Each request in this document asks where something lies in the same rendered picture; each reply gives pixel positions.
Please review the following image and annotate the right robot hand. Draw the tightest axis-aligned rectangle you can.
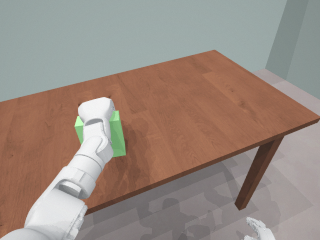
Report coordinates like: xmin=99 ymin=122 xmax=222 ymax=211
xmin=244 ymin=217 xmax=276 ymax=240

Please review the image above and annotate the sponge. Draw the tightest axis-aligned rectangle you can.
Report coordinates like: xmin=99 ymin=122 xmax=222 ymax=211
xmin=74 ymin=110 xmax=126 ymax=158

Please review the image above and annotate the left robot forearm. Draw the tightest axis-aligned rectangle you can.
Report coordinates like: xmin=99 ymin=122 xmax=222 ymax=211
xmin=24 ymin=116 xmax=114 ymax=228

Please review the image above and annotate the robot left upper arm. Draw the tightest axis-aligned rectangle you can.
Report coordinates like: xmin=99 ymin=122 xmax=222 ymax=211
xmin=0 ymin=188 xmax=88 ymax=240

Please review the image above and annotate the table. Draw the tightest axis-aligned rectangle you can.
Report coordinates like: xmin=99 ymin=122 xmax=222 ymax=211
xmin=0 ymin=49 xmax=320 ymax=239

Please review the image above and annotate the left robot hand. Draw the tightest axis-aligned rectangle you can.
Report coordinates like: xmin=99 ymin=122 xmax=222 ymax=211
xmin=78 ymin=97 xmax=116 ymax=145

